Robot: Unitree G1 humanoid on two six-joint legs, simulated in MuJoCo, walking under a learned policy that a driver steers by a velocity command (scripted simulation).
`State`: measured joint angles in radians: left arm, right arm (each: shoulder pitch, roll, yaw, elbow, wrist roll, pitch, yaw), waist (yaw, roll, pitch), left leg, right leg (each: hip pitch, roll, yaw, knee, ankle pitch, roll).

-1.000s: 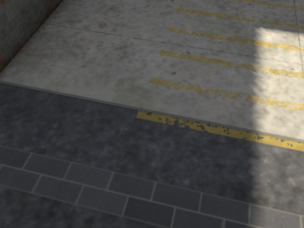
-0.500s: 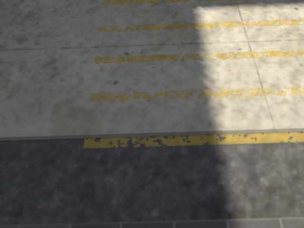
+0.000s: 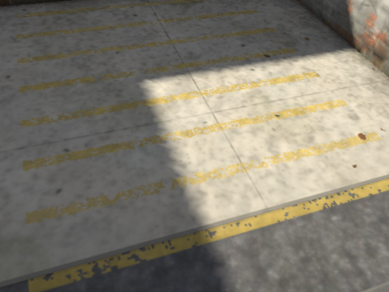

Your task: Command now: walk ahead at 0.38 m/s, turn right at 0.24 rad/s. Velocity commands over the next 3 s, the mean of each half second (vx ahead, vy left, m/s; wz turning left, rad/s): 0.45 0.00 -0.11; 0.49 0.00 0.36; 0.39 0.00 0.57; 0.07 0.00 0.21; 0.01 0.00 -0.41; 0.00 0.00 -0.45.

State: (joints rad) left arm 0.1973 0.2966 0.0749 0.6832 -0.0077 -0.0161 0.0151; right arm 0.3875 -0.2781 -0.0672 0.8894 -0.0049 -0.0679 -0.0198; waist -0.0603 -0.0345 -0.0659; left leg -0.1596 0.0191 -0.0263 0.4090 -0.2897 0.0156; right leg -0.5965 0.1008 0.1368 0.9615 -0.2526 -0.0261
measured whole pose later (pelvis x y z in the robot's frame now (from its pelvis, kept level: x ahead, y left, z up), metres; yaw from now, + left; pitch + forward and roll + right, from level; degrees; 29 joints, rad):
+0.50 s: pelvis +0.21 -0.07 +0.00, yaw -2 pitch +2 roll -1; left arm 0.27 0.25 0.06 0.74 0.00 -0.07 -0.02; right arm 0.28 -0.30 -0.06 0.84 0.02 -0.09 0.00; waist 0.00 0.04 0.00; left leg -0.56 0.11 -0.01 1.13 -0.29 0.01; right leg -0.19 0.05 -0.04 0.34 -0.18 -0.05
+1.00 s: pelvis +0.50 +0.00 -0.01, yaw +12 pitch +2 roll +0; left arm 0.19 0.29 0.05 0.72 0.00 -0.11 0.00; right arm 0.27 -0.29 -0.06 0.71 0.00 -0.06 0.03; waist -0.02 -0.02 0.05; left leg -0.33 -0.11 -0.03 0.45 -0.15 0.10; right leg -0.53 -0.08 0.06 1.13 -0.34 0.01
